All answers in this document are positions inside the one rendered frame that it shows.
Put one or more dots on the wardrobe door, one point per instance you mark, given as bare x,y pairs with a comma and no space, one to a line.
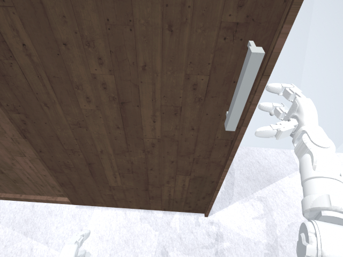
21,172
124,101

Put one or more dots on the robot right forearm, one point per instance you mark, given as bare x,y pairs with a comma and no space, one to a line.
321,175

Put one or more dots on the robot left hand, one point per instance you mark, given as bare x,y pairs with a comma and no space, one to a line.
76,241

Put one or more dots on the robot right upper arm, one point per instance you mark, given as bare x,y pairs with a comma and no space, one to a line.
320,239

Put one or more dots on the robot right hand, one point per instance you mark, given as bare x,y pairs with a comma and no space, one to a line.
302,112

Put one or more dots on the handle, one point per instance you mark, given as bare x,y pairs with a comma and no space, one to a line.
247,77

